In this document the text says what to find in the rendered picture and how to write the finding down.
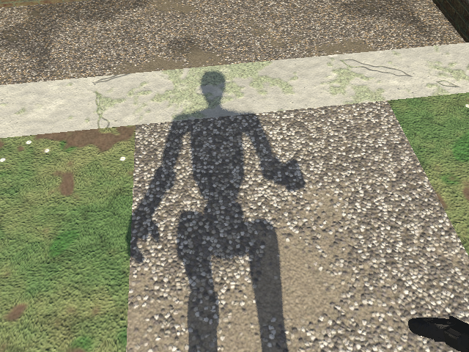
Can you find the right robot hand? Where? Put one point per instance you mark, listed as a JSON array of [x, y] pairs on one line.
[[452, 331]]

